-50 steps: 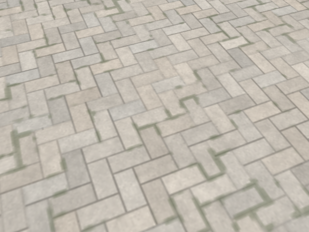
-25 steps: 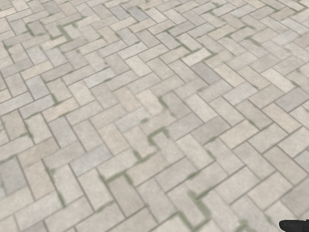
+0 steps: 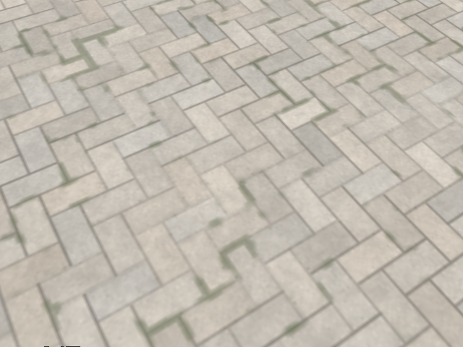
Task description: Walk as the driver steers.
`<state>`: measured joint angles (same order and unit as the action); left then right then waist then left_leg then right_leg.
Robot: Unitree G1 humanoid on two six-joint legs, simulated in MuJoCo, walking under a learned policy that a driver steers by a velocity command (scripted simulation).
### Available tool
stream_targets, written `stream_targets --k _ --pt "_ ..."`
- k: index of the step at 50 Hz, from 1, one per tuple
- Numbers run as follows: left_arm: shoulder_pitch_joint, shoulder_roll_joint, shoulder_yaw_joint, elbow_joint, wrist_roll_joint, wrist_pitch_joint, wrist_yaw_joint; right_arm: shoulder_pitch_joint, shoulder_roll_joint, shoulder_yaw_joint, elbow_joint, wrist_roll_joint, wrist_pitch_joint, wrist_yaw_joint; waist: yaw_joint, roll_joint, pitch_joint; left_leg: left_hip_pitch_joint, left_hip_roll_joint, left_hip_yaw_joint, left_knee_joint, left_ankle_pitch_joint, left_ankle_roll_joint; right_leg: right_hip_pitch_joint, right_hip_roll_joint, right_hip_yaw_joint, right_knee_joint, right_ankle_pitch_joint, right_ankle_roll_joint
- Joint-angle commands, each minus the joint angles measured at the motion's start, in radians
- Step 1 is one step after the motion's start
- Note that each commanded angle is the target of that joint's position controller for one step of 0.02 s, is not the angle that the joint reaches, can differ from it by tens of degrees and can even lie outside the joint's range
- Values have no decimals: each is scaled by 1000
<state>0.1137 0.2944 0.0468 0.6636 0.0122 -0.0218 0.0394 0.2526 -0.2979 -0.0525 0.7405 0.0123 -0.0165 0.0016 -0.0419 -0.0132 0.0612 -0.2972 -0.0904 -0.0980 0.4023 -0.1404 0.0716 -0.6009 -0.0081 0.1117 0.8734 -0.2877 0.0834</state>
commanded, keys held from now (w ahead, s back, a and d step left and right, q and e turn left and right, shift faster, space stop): q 1.00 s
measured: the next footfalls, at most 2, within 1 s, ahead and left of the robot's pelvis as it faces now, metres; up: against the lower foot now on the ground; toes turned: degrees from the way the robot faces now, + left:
right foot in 0.18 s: +0.16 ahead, -0.14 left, +0.00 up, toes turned +14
left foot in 0.60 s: +0.06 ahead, +0.11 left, +0.00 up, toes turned +23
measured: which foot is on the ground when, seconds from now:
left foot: down 0.00-0.18, up 0.20-0.58, down 0.60-1.00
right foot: up 0.00-0.16, down 0.18-0.60, up 0.62-1.00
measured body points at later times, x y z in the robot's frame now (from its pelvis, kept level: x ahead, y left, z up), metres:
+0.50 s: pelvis +0.07 -0.03 +0.00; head +0.11 -0.02 +0.44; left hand +0.12 +0.28 -0.10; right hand +0.30 -0.25 -0.10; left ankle +0.03 +0.10 -0.70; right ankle +0.12 -0.15 -0.74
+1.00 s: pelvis +0.06 +0.01 +0.00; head +0.09 +0.04 +0.44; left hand +0.04 +0.33 -0.10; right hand +0.36 -0.14 -0.08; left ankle +0.03 +0.10 -0.74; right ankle +0.16 -0.11 -0.72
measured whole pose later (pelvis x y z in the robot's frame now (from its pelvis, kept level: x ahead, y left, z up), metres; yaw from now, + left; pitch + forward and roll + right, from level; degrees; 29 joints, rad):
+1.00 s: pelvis +0.06 +0.01 +0.00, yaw +36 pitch +2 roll -2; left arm 0.10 0.31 0.08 0.73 -0.01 -0.01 0.01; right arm 0.19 -0.32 -0.07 0.59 0.01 0.05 -0.02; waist -0.02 0.00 0.04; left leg -0.30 -0.10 -0.20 0.50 -0.21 0.04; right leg -0.39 0.04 0.10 0.71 -0.36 0.08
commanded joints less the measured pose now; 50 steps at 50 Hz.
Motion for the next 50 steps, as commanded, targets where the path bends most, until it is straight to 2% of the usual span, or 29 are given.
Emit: stream_targets --k 1,3,5,7,8,9,10,11,12,13,14,15,17,19,23,26,28,29,30,31,32,33,34,35,36,38,42,46,50 --pt "34 76 26 -41 -7 4 1 -37 -183 -54 -82 10 13 -24 36 123 -184 73 226 -224 -55 332 137 111 33 -10 -82 81 11" --pt "-15 78 27 -53 -11 -2 -6 -31 -181 -56 -87 7 28 -30 22 139 -161 79 221 -270 -47 224 132 120 46 2 -156 71 8" --pt "-36 86 30 -58 -15 -16 -14 -29 -180 -57 -95 5 39 -33 17 159 -152 104 222 -320 -17 224 129 148 59 9 -231 39 1" --pt "-10 97 38 -49 -19 -32 -21 -51 -173 -57 -110 10 46 -35 38 174 -151 131 210 -369 26 250 110 212 62 9 -361 64 -18" --pt "25 100 42 -35 -20 -40 -23 -74 -164 -54 -120 17 49 -37 65 173 -147 121 184 -369 60 232 84 286 51 -4 -488 166 -36" --pt "49 132 52 -28 -12 -45 -20 -61 -133 -45 -129 14 48 -38 58 142 -167 62 146 -350 117 119 44 408 -36 39 -539 283 -71" --pt "50 194 63 -44 4 -38 -10 2 -77 -30 -131 -6 46 -34 19 -53 -216 -51 53 -220 318 -231 -12 546 -251 216 -515 534 -163" --pt "68 215 70 -23 34 -22 -14 27 -99 -34 -162 0 40 -32 -2 -270 -194 -260 -51 -69 488 -566 -68 592 -398 423 -512 726 -339" --pt "63 167 62 -32 19 -19 -16 57 -177 -55 -138 -10 36 -29 15 -197 -196 -305 20 -55 683 -543 -113 581 -422 421 -512 703 -385" --pt "36 116 47 -41 13 -18 -14 43 -212 -72 -117 3 44 -28 20 -126 -177 -309 40 -50 762 -472 -135 554 -351 300 -495 658 -344" --pt "2 101 42 -47 6 -13 -13 43 -198 -75 -101 8 60 -32 9 -89 -160 -310 54 -38 791 -417 -156 531 -288 209 -488 594 -301" --pt "-19 97 40 -47 -4 -8 -11 28 -182 -72 -109 8 72 -33 13 -98 -140 -321 66 -27 805 -370 -171 507 -267 162 -492 572 -290" --pt "-14 115 44 -35 2 5 -5 -6 -127 -55 -131 13 79 -25 24 -130 -119 -294 74 31 750 -309 -186 468 -221 71 -520 565 -290" --pt "6 128 50 -26 7 14 3 -53 -104 -45 -159 14 77 -20 50 -156 -135 -287 90 58 661 -288 -190 507 -235 42 -527 565 -307" --pt "-6 170 67 -19 -2 23 -2 -87 -96 -37 -188 8 75 -2 65 -170 -168 -151 121 102 464 -253 -164 490 -269 -15 -527 537 -312" --pt "-2 187 73 -7 -17 23 -12 -79 -115 -46 -197 8 81 10 62 -177 -158 -83 114 134 332 -225 -130 487 -292 -29 -506 474 -296" --pt "-20 189 75 0 -36 22 -14 -30 -112 -53 -184 7 83 18 24 -160 -151 18 92 167 150 -105 -84 453 -282 -64 -444 403 -248" --pt "9 165 70 16 -41 20 -15 4 -125 -61 -171 2 82 14 14 -126 -152 110 71 157 58 -25 -51 400 -250 -102 -376 313 -196" --pt "59 121 60 31 -20 18 -19 32 -188 -81 -173 1 79 3 25 46 -151 249 174 -12 -13 217 3 247 -177 -198 -192 116 -103" --pt "48 71 39 -15 34 18 -23 22 -299 -98 -210 -8 73 -11 51 356 -137 342 438 -370 -4 579 168 -41 -28 -236 100 -374 -3" --pt "-55 116 53 -42 16 14 -11 59 -269 -89 -213 -47 50 1 -45 269 -205 265 485 -437 -54 478 287 -71 4 -75 262 -409 -6" --pt "-70 142 63 -39 -11 18 -5 20 -241 -78 -204 -48 32 5 -18 188 -157 227 423 -352 -69 364 247 -78 -18 -45 312 -328 -22" --pt "-48 143 68 -22 -14 24 2 -38 -213 -73 -203 -27 25 -2 15 148 -126 202 364 -289 -66 277 188 -82 -30 -37 294 -237 -29" --pt "-33 145 72 -5 -7 29 9 -74 -182 -62 -209 -9 27 -8 28 134 -118 189 333 -256 -62 254 154 -73 -36 -31 274 -183 -25" --pt "-17 144 73 -2 -1 30 9 -95 -179 -56 -213 -4 30 -16 43 145 -121 155 311 -234 -62 281 146 -34 -24 -36 278 -133 -16" --pt "3 126 70 5 -7 25 2 -91 -168 -50 -215 -12 35 -26 51 149 -147 156 285 -219 -61 295 149 4 -1 -41 261 -76 -4" --pt "-38 99 56 -4 -11 17 -5 -60 -184 -58 -207 -5 41 -37 27 150 -145 198 270 -261 -45 224 149 21 17 -26 50 -46 10" --pt "-54 102 53 -9 -18 8 -18 -68 -203 -67 -212 -7 50 -33 16 172 -131 142 261 -339 -38 141 156 117 41 -14 -97 -72 5" --pt "-36 112 58 -10 -25 -7 -33 -90 -203 -70 -217 2 58 -23 19 185 -140 146 247 -427 -7 199 147 204 60 -8 -234 -84 -15"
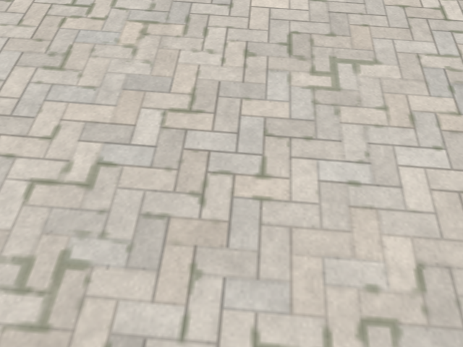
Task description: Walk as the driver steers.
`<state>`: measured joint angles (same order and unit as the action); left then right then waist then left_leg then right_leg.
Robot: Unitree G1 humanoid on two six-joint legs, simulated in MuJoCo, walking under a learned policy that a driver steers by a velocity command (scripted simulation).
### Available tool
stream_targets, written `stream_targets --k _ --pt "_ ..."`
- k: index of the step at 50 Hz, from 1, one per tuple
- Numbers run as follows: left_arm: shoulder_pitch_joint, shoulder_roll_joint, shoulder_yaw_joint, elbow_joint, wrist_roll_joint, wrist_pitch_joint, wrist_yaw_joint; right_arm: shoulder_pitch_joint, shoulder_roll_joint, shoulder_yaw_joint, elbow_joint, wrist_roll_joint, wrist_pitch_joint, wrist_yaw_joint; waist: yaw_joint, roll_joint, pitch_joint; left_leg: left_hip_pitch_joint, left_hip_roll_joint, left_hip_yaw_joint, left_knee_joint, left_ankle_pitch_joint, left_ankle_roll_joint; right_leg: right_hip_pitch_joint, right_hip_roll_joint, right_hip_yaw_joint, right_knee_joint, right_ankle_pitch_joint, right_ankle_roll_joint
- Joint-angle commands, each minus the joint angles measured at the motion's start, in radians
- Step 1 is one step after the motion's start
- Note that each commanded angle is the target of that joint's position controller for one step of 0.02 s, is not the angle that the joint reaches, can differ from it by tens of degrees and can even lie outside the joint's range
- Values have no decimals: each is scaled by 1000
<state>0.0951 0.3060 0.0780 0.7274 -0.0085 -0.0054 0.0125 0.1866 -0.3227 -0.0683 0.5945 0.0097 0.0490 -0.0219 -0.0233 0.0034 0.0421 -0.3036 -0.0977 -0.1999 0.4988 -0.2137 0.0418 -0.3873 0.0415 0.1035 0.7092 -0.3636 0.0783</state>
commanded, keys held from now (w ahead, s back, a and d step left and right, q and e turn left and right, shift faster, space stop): q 0.10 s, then no key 0.18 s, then w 0.34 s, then no key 0.38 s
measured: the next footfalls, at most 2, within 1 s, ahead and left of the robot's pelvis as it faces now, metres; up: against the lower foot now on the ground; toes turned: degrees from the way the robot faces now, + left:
right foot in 0.08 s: +0.05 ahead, -0.13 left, +0.00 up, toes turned +9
left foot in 0.44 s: +0.00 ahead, +0.11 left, +0.00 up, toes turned +7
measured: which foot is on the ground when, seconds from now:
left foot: down 0.00-0.08, up 0.10-0.42, down 0.44-0.86, up 0.88-1.00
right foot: up 0.00-0.06, down 0.08-0.46, up 0.48-0.82, down 0.84-1.00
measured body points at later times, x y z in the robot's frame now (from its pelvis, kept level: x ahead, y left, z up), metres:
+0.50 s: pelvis +0.02 +0.01 +0.00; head +0.03 +0.02 +0.45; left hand +0.08 +0.29 -0.12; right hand +0.18 -0.24 -0.10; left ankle -0.04 +0.11 -0.74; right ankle +0.01 -0.13 -0.73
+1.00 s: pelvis +0.17 -0.01 -0.01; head +0.21 -0.02 +0.44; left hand +0.30 +0.27 -0.10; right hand +0.29 -0.28 -0.14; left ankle +0.06 +0.12 -0.67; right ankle +0.27 -0.09 -0.74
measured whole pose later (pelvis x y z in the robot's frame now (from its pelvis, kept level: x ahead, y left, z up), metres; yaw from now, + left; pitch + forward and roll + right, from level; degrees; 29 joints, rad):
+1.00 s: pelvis +0.17 -0.01 -0.01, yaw +10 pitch +0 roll +0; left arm 0.09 0.26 0.02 0.76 0.01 -0.05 -0.04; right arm 0.31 -0.31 -0.05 0.76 0.01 0.02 -0.04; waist -0.02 0.03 0.07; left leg -0.34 0.02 -0.06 1.03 -0.52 -0.06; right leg -0.37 0.03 -0.04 0.47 -0.11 -0.06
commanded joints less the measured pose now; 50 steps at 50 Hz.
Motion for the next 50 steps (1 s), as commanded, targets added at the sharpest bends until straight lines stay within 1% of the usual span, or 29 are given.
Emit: stream_targets --k 1,3,4,5,6,7,9,10,14,16,18,20,22,23,24,25,26,29,32,35,38,41,42,43,44,45,46,47,50 --pt "-3 101 28 -71 -5 -28 -11 -34 -176 -54 -73 9 -5 0 10 169 -126 156 245 -340 -89 291 168 23 12 -2 -130 14 -18" --pt "57 106 36 -50 -1 -35 -14 -65 -161 -50 -78 24 0 -5 51 148 -136 107 193 -325 -38 234 113 169 -8 -18 -347 201 -46" --pt "81 154 48 -50 12 -32 -9 -31 -125 -40 -77 18 -2 -6 38 63 -165 13 141 -266 55 47 60 294 -140 77 -375 282 -95" --pt "36 232 59 -65 27 -20 -2 44 -84 -30 -79 8 -7 -2 -32 -205 -136 -176 -25 -63 252 -319 -10 361 -335 291 -385 500 -221" --pt "51 201 53 -66 50 -22 -6 27 -165 -55 -78 0 -16 -7 9 -242 -114 -249 -27 14 484 -461 -64 280 -450 413 -408 550 -357" --pt "14 152 36 -80 40 -25 -3 39 -210 -73 -59 0 -16 -8 -4 -162 -96 -247 18 6 612 -399 -87 249 -422 349 -400 513 -360" --pt "-39 101 18 -85 13 -22 3 51 -168 -70 -21 -1 0 -13 -12 -121 -64 -260 21 16 691 -292 -119 242 -302 198 -380 434 -287" --pt "-34 97 13 -80 7 -20 6 51 -139 -62 -18 1 5 -12 -3 -125 -57 -265 17 18 713 -265 -132 247 -288 167 -374 480 -289" --pt "18 102 8 -56 15 -7 11 -13 -71 -31 -39 5 -1 -9 37 -166 -86 -208 50 85 489 -238 -151 321 -256 88 -360 540 -302" --pt "34 116 10 -47 8 -1 6 -28 -33 -9 -43 -1 -4 -1 57 -187 -108 -95 89 147 297 -234 -139 291 -243 76 -402 263 -291" --pt "75 168 22 -32 -2 5 -1 -38 -52 -8 -41 7 -11 7 82 -220 -67 -21 72 214 175 -250 -120 224 -252 115 -448 31 -298" --pt "81 178 20 -25 -17 6 -6 19 -65 -12 -8 9 -27 13 47 -180 -34 102 58 244 -32 -108 -71 151 -251 125 -445 -68 -287" --pt "87 125 -2 -14 -16 -9 -13 110 -73 -14 30 8 -43 10 -5 -122 -48 320 89 193 -137 -49 -10 19 -218 95 -374 -76 -224" --pt "45 41 -29 -32 6 -26 -24 215 -106 -20 50 4 -49 2 -46 5 -100 472 236 2 -168 -73 32 -109 -144 -1 -158 -78 -155" --pt "-17 27 -34 -94 1 -48 -22 259 -234 -54 64 -9 -55 12 -60 261 -71 438 417 -304 -255 -266 166 -296 -23 -154 32 -154 -91" --pt "-80 112 -8 -106 -14 -61 -17 259 -193 -45 61 -16 -78 17 -94 192 21 385 466 -409 -327 -333 246 -388 -69 -85 210 -217 -82" --pt "-48 137 6 -95 -27 -68 -22 229 -139 -27 64 -18 -95 15 -60 168 62 374 445 -359 -335 -372 234 -437 -102 -56 285 -157 -95" --pt "-22 109 6 -65 -14 -82 -39 188 -95 -11 62 -4 -113 11 -36 137 84 389 362 -191 -369 -192 176 -472 -145 -58 277 49 -103" --pt "-49 57 -13 -65 -3 -88 -55 177 -90 -10 62 -9 -110 9 -34 104 61 328 299 -30 -373 93 159 -369 -123 -107 137 195 -65" --pt "-95 24 -30 -79 5 -87 -64 194 -120 -18 86 -10 -97 5 -45 117 42 221 256 90 -312 374 131 -172 -75 -148 -42 297 -41" --pt "-89 58 -22 -87 -3 -80 -71 211 -144 -26 110 2 -92 3 -25 131 21 201 294 74 -265 418 114 -64 -55 -122 -111 355 -65" --pt "53 116 6 -43 14 -81 -59 163 -136 -26 111 9 -92 -2 70 109 -59 227 267 87 -92 578 61 130 -19 -129 -205 405 -123" --pt "131 150 17 -24 21 -83 -48 186 -110 -17 116 2 -94 -3 103 72 -121 187 215 117 47 554 23 275 -50 -112 -236 555 -150" --pt "213 234 28 -22 39 -81 -38 273 -51 6 98 -35 -97 -2 84 -114 -283 8 139 140 317 177 -35 571 -266 104 -158 904 -240" --pt "226 214 17 -12 40 -68 -40 407 10 26 128 -19 -91 -1 40 -301 -443 -124 28 102 603 -473 -91 682 -460 418 -249 882 -413" --pt "190 166 7 -16 11 -59 -47 351 -103 -2 147 5 -79 -2 67 -188 -375 -151 54 43 704 -473 -101 556 -416 425 -341 646 -397" --pt "110 131 -5 -20 3 -56 -46 266 -122 -11 130 18 -64 -6 54 -136 -236 -217 96 82 725 -421 -99 444 -378 312 -366 488 -356" --pt "47 88 -21 -24 6 -53 -47 223 -107 -9 130 8 -49 -16 38 -81 -164 -208 131 103 677 -369 -102 336 -330 238 -394 406 -323" --pt "-53 63 -29 -12 35 -51 -43 222 -55 -4 138 -10 -18 -30 -18 -131 -86 -23 166 128 464 -260 -110 80 -240 95 -469 299 -285"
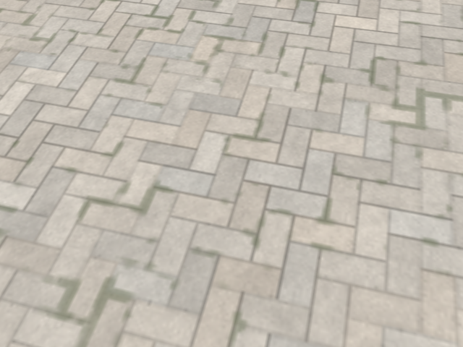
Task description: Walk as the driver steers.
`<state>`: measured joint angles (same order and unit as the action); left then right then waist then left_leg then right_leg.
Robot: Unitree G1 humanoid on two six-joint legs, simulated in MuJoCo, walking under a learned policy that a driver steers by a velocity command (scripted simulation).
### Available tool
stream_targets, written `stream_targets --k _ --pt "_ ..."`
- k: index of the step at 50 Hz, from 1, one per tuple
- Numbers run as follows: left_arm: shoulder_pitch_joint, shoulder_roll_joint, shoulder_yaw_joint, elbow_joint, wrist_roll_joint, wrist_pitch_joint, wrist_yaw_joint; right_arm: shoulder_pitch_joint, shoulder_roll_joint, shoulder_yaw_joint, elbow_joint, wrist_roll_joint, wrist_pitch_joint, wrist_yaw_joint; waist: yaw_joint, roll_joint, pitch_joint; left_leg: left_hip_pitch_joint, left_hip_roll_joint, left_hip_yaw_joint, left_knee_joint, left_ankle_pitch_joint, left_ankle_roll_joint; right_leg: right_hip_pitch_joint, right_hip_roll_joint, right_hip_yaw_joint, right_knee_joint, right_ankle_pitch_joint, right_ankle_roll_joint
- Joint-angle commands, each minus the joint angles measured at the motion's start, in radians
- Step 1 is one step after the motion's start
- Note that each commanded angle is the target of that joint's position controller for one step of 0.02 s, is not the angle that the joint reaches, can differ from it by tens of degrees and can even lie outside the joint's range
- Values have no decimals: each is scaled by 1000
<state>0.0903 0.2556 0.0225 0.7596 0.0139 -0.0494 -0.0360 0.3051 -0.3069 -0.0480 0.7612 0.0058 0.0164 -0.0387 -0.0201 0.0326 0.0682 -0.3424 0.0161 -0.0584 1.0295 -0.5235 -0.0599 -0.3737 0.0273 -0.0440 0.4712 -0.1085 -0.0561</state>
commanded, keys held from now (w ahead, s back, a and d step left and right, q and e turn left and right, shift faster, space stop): no key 0.04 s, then w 0.96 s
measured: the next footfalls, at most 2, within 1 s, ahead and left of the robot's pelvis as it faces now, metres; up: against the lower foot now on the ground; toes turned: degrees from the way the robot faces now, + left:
left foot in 0.24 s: +0.09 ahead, +0.13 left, +0.00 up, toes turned +0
right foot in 0.66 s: +0.37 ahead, -0.15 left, +0.00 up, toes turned -3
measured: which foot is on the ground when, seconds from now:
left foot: up 0.00-0.22, down 0.24-0.68, up 0.70-1.00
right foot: down 0.00-0.24, up 0.26-0.64, down 0.66-1.00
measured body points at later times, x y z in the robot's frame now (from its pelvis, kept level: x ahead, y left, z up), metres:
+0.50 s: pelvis +0.13 +0.01 +0.02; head +0.15 +0.03 +0.47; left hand +0.33 +0.26 -0.09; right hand +0.11 -0.27 -0.10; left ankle +0.05 +0.12 -0.73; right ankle +0.25 -0.15 -0.68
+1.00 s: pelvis +0.39 -0.07 +0.01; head +0.41 -0.07 +0.46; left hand +0.40 +0.21 -0.12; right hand +0.56 -0.33 -0.08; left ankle +0.56 +0.11 -0.67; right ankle +0.33 -0.14 -0.73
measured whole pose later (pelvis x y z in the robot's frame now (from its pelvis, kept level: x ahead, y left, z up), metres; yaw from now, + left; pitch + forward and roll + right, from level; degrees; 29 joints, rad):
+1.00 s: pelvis +0.39 -0.07 +0.01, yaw -1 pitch +1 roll -2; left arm 0.34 0.27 0.04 0.93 -0.01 -0.08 -0.02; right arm 0.14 -0.29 -0.06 0.75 0.01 -0.08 0.00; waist 0.07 0.04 0.02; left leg -0.68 0.14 -0.04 0.77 -0.01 -0.01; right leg -0.03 0.09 -0.05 0.20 -0.19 -0.08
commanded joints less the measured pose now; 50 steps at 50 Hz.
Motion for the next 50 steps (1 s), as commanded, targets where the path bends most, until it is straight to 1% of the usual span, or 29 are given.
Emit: stream_targets --k 1,3,5,6,9,11,12,13,14,15,16,18,20,24,28,31,32,33,34,35,36,37,38,39,40,42,44,46,50 --pt "-56 113 26 -37 15 -8 9 107 -54 -19 -26 -9 14 -16 -25 -167 -117 53 50 -4 -139 50 -10 48 -219 218 -233 68 -160" --pt "-37 140 35 -19 7 -4 16 85 -44 -10 -27 -13 8 -14 -8 -163 -147 100 48 13 -259 96 -1 58 -222 214 -243 -40 -176" --pt "-11 219 61 -9 -17 10 25 58 -81 -20 -32 -7 -1 -8 10 -172 -144 96 25 55 -280 150 18 56 -251 277 -297 -315 -184" --pt "-11 227 64 -8 -24 16 30 46 -91 -23 -34 -6 -6 -4 9 -170 -125 92 27 59 -289 152 33 39 -266 304 -318 -401 -180" --pt "-27 201 58 -3 -44 23 36 47 -65 -19 -15 -8 -31 9 -21 -139 -73 159 23 84 -422 213 82 -21 -259 298 -320 -482 -150" --pt "-37 165 48 -4 -46 26 36 102 -51 -21 19 -11 -45 15 -57 -104 -65 263 5 95 -538 218 118 -74 -207 248 -249 -518 -108" --pt "-60 117 32 -18 -41 22 32 147 -75 -26 29 -10 -53 12 -75 -27 -48 303 80 -17 -650 115 156 -135 -151 189 -114 -493 -66" --pt "-93 44 14 -49 -34 9 26 201 -145 -42 39 -8 -58 5 -79 166 -41 359 251 -306 -810 -147 241 -292 -20 30 174 -417 7" --pt "-112 98 28 -65 -43 -10 22 170 -212 -61 26 -16 -69 12 -78 232 46 308 376 -555 -937 -259 331 -411 7 41 359 -399 3" --pt "-76 149 45 -53 -48 -21 19 112 -160 -47 5 -20 -88 11 -39 157 68 305 365 -529 -931 -212 326 -448 -46 108 449 -336 -5" --pt "-40 157 50 -32 -47 -27 12 80 -126 -38 -2 -11 -101 12 -14 132 53 346 324 -447 -918 -122 291 -472 -61 118 466 -269 -8" --pt "-55 147 51 -20 -29 -35 5 84 -110 -34 -1 4 -105 16 -24 80 19 419 274 -311 -911 75 244 -485 -90 104 440 -160 8" --pt "-89 108 42 -22 -26 -34 -4 114 -93 -28 10 -3 -105 17 -36 70 -6 406 231 -201 -914 247 231 -425 -88 64 389 -61 38" --pt "-176 67 22 -46 -32 -31 -14 144 -121 -36 28 -3 -95 17 -69 92 10 314 188 -67 -920 361 227 -274 -67 16 190 58 78" --pt "-226 86 17 -69 -40 -36 -25 173 -147 -46 57 10 -88 22 -77 106 44 307 228 -58 -900 390 229 -196 -58 13 83 57 56" --pt "-156 133 31 -57 -39 -42 -26 144 -164 -55 68 18 -78 22 -13 116 20 351 263 -52 -826 567 205 -90 -47 9 38 8 5" --pt "-59 160 47 -28 -35 -42 -20 125 -164 -54 66 18 -74 20 44 106 -38 339 235 -11 -712 748 183 45 -21 -11 18 8 -18" --pt "108 205 72 27 -36 -39 -9 125 -143 -46 63 12 -71 18 115 78 -146 271 185 38 -518 841 153 272 -17 -10 23 12 -47" --pt "295 282 94 65 -28 -32 5 134 -87 -22 30 -15 -72 14 176 -82 -308 57 123 81 -177 566 111 572 -218 225 43 -20 -109" --pt "336 336 100 83 -21 -27 -2 240 32 7 14 2 -94 19 106 -383 -425 -273 -59 22 133 -39 57 787 -404 717 -139 -344 -251" --pt "276 238 74 72 -29 -33 -3 163 -82 -19 24 32 -114 20 133 -258 -320 -380 -12 -84 251 -37 70 699 -388 743 -225 -444 -222" --pt "206 194 61 62 -28 -36 0 74 -126 -33 2 49 -125 25 115 -205 -192 -429 38 -57 257 56 93 581 -362 596 -227 -365 -187" --pt "144 173 54 51 -23 -40 -1 40 -117 -31 2 38 -128 20 81 -115 -138 -387 87 -32 218 151 97 461 -324 490 -236 -230 -168" --pt "106 146 49 45 -15 -42 -2 21 -106 -35 3 19 -126 16 57 -95 -96 -353 115 -26 166 215 93 369 -283 407 -255 -128 -163" --pt "90 130 45 45 -3 -46 -1 36 -88 -34 6 14 -119 19 30 -121 -96 -295 137 -32 141 259 91 312 -256 351 -277 -63 -158" --pt "95 124 46 57 -8 -55 1 46 -55 -30 11 11 -103 23 9 -119 -85 -264 145 -19 99 286 79 261 -237 286 -317 38 -175" --pt "116 141 49 75 -17 -62 7 -8 -49 -28 -12 0 -93 22 8 -94 -46 -310 150 -7 24 334 57 237 -238 238 -345 127 -188" --pt "146 157 52 89 -18 -58 17 -85 -41 -23 -39 -5 -95 24 25 -73 -21 -356 147 1 -101 428 43 251 -228 197 -356 185 -183" --pt "216 180 51 112 -26 -48 30 -244 -8 -3 -80 3 -112 45 80 -67 9 -291 97 56 -380 627 50 254 -189 115 -374 184 -145"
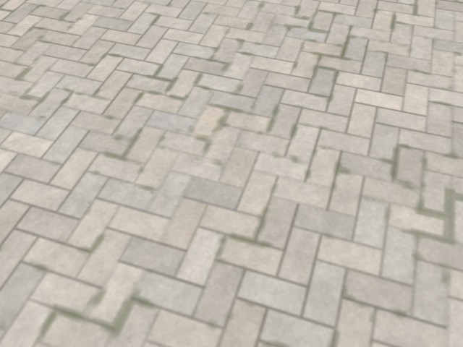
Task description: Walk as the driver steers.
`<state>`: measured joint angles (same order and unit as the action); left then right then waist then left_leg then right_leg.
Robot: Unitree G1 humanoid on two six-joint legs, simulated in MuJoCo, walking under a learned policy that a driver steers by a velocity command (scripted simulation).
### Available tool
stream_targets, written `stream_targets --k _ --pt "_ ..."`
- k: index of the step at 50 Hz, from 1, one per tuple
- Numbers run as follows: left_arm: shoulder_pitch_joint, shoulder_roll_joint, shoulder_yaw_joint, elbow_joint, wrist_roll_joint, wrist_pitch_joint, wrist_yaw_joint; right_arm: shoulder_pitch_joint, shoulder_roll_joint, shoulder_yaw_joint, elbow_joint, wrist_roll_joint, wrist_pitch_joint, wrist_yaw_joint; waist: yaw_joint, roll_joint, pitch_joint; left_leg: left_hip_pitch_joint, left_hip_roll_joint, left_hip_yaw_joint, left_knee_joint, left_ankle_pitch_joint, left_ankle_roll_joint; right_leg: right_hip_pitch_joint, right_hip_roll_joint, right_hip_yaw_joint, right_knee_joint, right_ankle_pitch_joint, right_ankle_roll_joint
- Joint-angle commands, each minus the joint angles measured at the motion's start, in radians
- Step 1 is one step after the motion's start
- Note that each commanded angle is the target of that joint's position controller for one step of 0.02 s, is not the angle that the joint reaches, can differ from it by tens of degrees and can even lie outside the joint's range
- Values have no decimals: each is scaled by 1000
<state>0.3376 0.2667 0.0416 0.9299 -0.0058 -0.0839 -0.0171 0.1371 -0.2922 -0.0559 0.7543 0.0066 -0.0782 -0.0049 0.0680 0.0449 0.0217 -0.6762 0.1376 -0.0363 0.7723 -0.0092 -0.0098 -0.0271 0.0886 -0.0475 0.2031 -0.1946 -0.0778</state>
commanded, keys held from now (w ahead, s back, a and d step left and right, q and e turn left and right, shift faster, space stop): w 0.18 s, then w+e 0.82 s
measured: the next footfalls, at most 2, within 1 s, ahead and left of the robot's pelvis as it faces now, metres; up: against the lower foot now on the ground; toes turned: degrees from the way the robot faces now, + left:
left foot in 0.20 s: +0.32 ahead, +0.14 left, +0.00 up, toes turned +2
right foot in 0.76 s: +0.57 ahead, -0.14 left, +0.00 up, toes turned -18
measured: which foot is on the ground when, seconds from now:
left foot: up 0.00-0.18, down 0.20-0.76, up 0.78-1.00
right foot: down 0.00-0.20, up 0.22-0.74, down 0.76-1.00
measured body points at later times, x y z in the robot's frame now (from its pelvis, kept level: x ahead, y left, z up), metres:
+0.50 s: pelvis +0.29 +0.05 +0.00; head +0.31 +0.05 +0.45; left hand +0.44 +0.31 -0.12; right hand +0.31 -0.23 -0.13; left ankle +0.28 +0.13 -0.75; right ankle +0.38 -0.14 -0.67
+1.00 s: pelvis +0.55 -0.07 +0.00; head +0.58 -0.10 +0.45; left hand +0.73 +0.16 -0.11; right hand +0.62 -0.39 -0.10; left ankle +0.71 +0.08 -0.67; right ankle +0.53 -0.13 -0.75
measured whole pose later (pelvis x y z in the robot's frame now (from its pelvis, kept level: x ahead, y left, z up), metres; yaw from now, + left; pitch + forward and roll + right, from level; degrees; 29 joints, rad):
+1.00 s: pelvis +0.55 -0.07 +0.00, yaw -24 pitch +1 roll +1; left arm 0.31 0.27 0.07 0.77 -0.02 -0.05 -0.01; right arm 0.09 -0.31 -0.06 0.75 -0.01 -0.10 -0.01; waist 0.04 0.03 0.05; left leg -0.62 0.11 -0.08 0.95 -0.22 -0.04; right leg -0.19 0.11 0.07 0.34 -0.17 -0.11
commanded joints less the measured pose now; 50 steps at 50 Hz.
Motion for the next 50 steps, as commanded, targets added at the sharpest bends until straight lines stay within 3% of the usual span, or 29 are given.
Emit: stream_targets --k 1,4,7,9,10,11,12,13,14,15,16,18,21,23,27,32,35,36,37,38,39,40,41,42,43,44,45,47,50 --pt "-4 174 32 -47 -9 -10 12 -111 -22 8 -83 6 -20 18 6 -77 62 48 -35 39 -161 131 3 -69 -258 118 -103 261 -122" --pt "59 177 32 -17 -13 9 15 -191 -29 11 -118 12 -27 38 24 -74 77 14 -56 34 -240 116 24 50 -304 125 -62 304 -122" --pt "66 192 40 -6 -14 26 22 -192 -55 3 -132 11 -29 53 -10 -94 49 48 -82 37 -279 10 62 155 -341 128 25 459 -101" --pt "36 211 45 -12 -8 37 26 -52 -108 -22 -98 9 -26 49 -99 -127 -54 264 -141 82 -288 -51 103 165 -318 104 206 773 -76" --pt "29 191 35 -21 -3 42 26 104 -151 -44 -54 5 -25 38 -176 -112 -156 515 -130 73 -296 -10 138 65 -269 82 402 775 -47" --pt "43 141 14 -50 20 38 27 284 -222 -62 -24 -10 -20 24 -225 10 -315 848 78 -160 -249 6 199 -177 -197 56 724 418 -20" --pt "186 11 -20 -43 2 17 14 289 -243 -63 -8 -13 -19 32 -138 255 -436 1128 290 -636 -374 -216 348 -550 -16 107 1027 -365 27" --pt "91 151 12 -36 -27 1 11 268 -135 -39 -21 -5 -19 29 -189 112 -348 1053 259 -620 -443 -323 297 -645 -69 211 1107 -377 16" --pt "-2 188 27 -70 -51 -8 11 192 -109 -28 -25 -5 -22 23 -174 77 -189 905 229 -450 -476 -276 252 -682 -114 188 1094 -280 10" --pt "-43 170 26 -76 -48 -8 17 129 -93 -23 -26 -9 -26 23 -140 3 -112 765 189 -339 -514 -184 229 -646 -162 165 1050 -192 20" --pt "-52 154 31 -73 -33 -1 21 87 -67 -18 -24 -13 -31 26 -113 -2 -55 667 151 -248 -552 -124 213 -615 -189 163 996 -138 30" --pt "3 109 31 -56 -32 28 21 53 -48 -16 -11 -23 -45 29 -66 33 -39 562 116 -141 -615 -77 202 -522 -219 166 960 -80 46" --pt "-31 80 31 -81 -27 58 25 47 -72 -26 17 -24 -58 25 -51 21 13 507 113 -23 -664 -2 210 -576 -232 170 899 -8 67" --pt "-80 79 33 -105 -21 58 22 60 -88 -32 33 -28 -55 15 -59 13 31 528 103 41 -676 23 205 -629 -231 177 800 94 77" --pt "-203 56 22 -149 -13 41 -5 85 -120 -39 52 -20 -40 -4 -103 -9 53 567 82 163 -682 62 178 -609 -215 97 565 270 75" --pt "-339 53 15 -232 -14 41 -34 168 -153 -54 93 3 -3 -10 -145 -18 86 758 145 211 -609 160 167 -678 -193 34 439 190 36" --pt "-298 91 35 -255 -16 48 -45 139 -188 -65 85 14 20 -18 -87 27 25 817 158 247 -450 555 135 -560 -120 -40 428 42 -16" --pt "-216 119 52 -243 -19 52 -44 125 -198 -68 79 17 29 -21 -36 41 -27 807 149 259 -324 690 122 -449 -80 -66 431 -1 -40" --pt "-71 165 81 -209 -23 54 -36 104 -198 -66 72 22 36 -23 49 28 -103 739 115 283 -127 701 93 -243 -35 -74 372 38 -76" --pt "101 246 119 -166 -24 64 -16 113 -170 -52 57 7 31 -27 119 -54 -195 512 72 286 167 443 45 63 -93 73 336 48 -128" --pt "80 351 134 -169 -33 60 -6 203 -14 -7 4 -30 4 -11 -9 -318 -256 50 -140 210 514 -513 -24 375 -346 631 254 -106 -310" --pt "96 284 109 -206 -18 42 -13 124 -74 -8 -9 6 -41 3 48 -199 -384 -72 -175 -40 634 -609 -7 448 -423 897 101 -216 -361" --pt "61 223 93 -200 -10 26 -16 24 -125 -21 -39 43 -65 12 63 -146 -247 -157 -122 -57 616 -511 19 370 -401 756 72 -143 -305" --pt "1 192 84 -207 -16 17 -16 11 -121 -18 -41 35 -77 8 21 -78 -156 -130 -75 -52 529 -418 34 228 -355 623 78 -45 -266" --pt "-71 158 74 -221 -16 15 -15 13 -126 -25 -28 6 -78 -1 -23 -46 -99 -63 -43 -50 439 -363 27 90 -314 526 73 67 -237" --pt "-112 130 64 -240 -5 13 -11 31 -137 -33 -23 -7 -68 -2 -57 -61 -84 10 -22 -57 390 -323 19 2 -284 466 53 155 -226" --pt "-123 131 62 -249 -1 13 -7 43 -134 -35 -24 -12 -56 -1 -74 -72 -77 51 -20 -55 355 -303 6 -49 -271 446 33 207 -227" --pt "-107 152 68 -246 -9 10 5 40 -105 -30 -32 -21 -36 -1 -83 -65 -58 70 -24 -32 267 -268 -27 -119 -252 385 16 304 -231" --pt "-59 184 77 -235 -13 15 26 -68 -72 -17 -71 -23 -26 -3 -51 -80 -18 63 -55 -13 53 -90 -62 -179 -199 313 10 304 -194"
Keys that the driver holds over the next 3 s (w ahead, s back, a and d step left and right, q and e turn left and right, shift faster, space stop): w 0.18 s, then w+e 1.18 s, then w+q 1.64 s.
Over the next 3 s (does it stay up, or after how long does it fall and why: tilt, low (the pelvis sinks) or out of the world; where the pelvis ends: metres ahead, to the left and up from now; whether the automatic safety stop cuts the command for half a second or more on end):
stays up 1.54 -0.46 0.00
